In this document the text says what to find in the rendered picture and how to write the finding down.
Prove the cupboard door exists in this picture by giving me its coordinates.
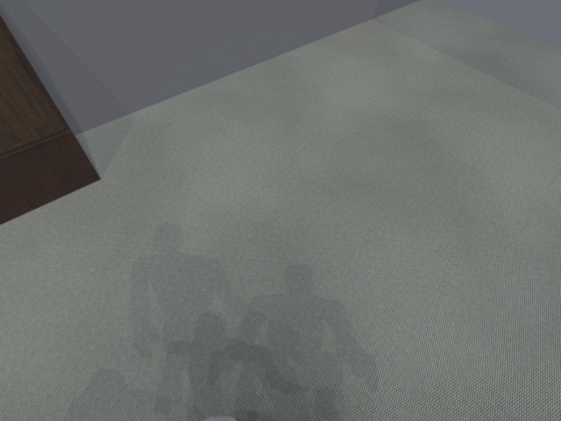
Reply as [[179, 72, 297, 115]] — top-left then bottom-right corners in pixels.
[[0, 31, 63, 154]]

